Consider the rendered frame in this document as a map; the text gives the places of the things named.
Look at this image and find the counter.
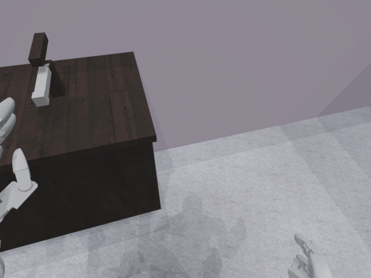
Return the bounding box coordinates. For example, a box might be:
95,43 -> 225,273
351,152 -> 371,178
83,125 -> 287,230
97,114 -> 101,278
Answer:
0,32 -> 161,252

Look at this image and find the tap lever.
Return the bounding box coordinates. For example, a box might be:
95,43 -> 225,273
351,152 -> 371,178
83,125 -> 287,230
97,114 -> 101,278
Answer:
31,63 -> 52,107

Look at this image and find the left robot hand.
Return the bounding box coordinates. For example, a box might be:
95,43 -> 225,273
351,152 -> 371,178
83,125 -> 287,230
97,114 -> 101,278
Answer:
0,97 -> 38,223

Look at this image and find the right robot hand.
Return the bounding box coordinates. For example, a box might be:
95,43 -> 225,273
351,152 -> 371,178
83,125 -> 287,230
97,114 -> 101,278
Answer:
288,234 -> 334,278

